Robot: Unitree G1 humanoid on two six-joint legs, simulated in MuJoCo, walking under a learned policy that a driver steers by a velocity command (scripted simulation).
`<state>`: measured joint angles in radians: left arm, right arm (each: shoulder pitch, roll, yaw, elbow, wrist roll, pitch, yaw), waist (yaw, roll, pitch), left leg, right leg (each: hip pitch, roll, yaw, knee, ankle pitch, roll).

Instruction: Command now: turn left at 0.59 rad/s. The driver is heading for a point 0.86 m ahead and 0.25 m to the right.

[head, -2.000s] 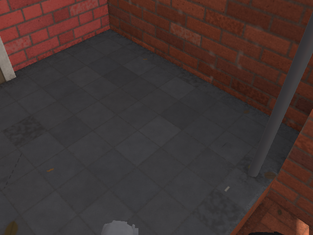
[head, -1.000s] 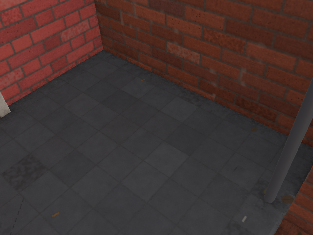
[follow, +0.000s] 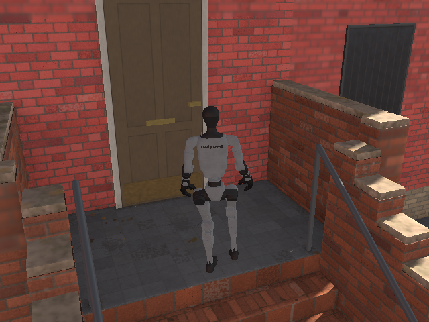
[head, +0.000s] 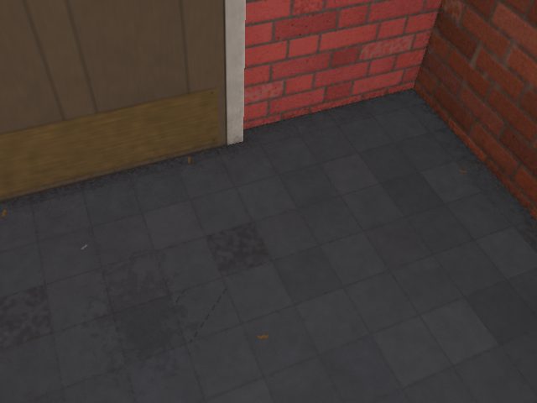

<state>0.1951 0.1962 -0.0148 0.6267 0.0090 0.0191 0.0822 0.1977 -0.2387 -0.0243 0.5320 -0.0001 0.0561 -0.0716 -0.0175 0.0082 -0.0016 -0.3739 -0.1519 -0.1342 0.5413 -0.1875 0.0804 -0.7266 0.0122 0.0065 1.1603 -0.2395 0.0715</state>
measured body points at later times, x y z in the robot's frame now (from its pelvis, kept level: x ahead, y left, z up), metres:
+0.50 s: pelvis +0.08 -0.07 +0.00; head +0.10 -0.06 +0.45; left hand +0.23 +0.18 -0.10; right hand +0.23 -0.29 -0.10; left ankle +0.04 +0.03 -0.73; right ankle +0.06 -0.21 -0.71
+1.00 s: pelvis +0.35 -0.10 -0.03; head +0.36 -0.11 +0.42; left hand +0.27 +0.13 -0.16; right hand +0.65 -0.27 -0.08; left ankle +0.45 +0.00 -0.74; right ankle +0.09 -0.21 -0.72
